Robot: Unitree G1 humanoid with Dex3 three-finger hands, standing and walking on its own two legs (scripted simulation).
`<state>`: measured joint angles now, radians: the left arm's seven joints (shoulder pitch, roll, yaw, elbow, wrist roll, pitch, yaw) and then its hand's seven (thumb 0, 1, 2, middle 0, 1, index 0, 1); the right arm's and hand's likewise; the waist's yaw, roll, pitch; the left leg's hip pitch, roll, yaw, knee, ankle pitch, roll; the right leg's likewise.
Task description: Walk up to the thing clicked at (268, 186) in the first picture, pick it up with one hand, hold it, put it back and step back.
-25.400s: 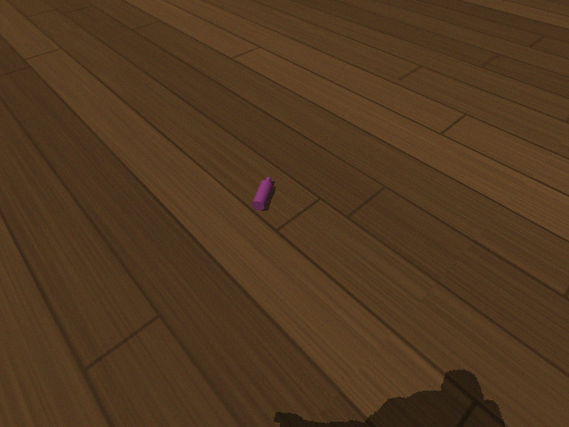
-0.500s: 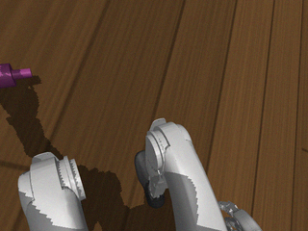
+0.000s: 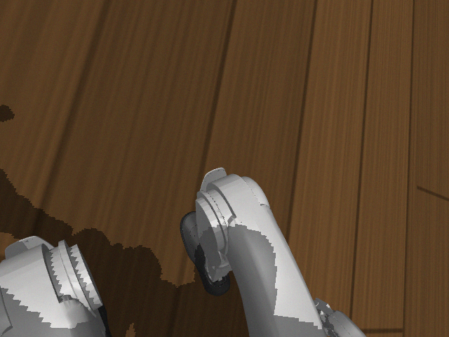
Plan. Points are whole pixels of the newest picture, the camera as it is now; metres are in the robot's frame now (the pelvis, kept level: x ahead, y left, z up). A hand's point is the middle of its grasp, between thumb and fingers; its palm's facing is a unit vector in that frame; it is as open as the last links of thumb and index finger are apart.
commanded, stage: rest palm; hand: left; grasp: from above
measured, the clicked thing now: out of the picture +0.51 +0.31 -0.28
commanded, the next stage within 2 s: close in 0.80 s
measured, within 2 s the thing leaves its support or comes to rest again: neither
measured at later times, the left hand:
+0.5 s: hand out of the picture +0.48 +0.33 -0.24, palm faces -0.45 -0.10 -0.89, open 14.3 cm
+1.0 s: hand out of the picture +0.49 +0.34 -0.24, palm faces -0.46 -0.10 -0.88, open 14.1 cm
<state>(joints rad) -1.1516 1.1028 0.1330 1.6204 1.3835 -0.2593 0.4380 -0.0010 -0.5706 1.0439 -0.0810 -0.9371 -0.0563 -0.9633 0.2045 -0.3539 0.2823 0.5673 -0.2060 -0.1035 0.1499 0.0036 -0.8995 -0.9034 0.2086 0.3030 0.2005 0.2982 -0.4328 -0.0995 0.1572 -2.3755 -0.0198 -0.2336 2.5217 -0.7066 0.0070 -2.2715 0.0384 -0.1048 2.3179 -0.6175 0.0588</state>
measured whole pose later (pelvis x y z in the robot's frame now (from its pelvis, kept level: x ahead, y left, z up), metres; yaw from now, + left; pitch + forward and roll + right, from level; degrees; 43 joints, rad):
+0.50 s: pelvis +0.00 +0.01 +0.00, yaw -1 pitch +29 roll -17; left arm -1.13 1.13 0.10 1.63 1.39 -0.30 0.46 0.00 -0.54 1.02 -0.09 -0.94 -0.07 -0.96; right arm 0.17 -0.35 0.32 0.56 -0.23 -0.11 0.17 0.00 -0.90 -0.91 0.21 0.30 0.20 0.30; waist -0.42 -0.12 0.18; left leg -2.36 -0.01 -0.25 2.54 -0.71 0.02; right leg -2.24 0.04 -0.12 2.31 -0.61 0.06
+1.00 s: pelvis +0.00 +0.00 +0.00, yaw -2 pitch +29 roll -17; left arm -1.14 1.15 0.13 1.63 1.35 -0.24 0.45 0.00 -0.50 0.99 -0.11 -0.94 -0.09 -0.96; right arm 0.17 -0.36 0.33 0.57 -0.22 -0.13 0.19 0.00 -0.90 -0.91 0.21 0.30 0.20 0.30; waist -0.43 -0.11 0.20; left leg -2.37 -0.01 -0.26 2.55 -0.72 0.02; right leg -2.26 0.04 -0.13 2.32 -0.61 0.06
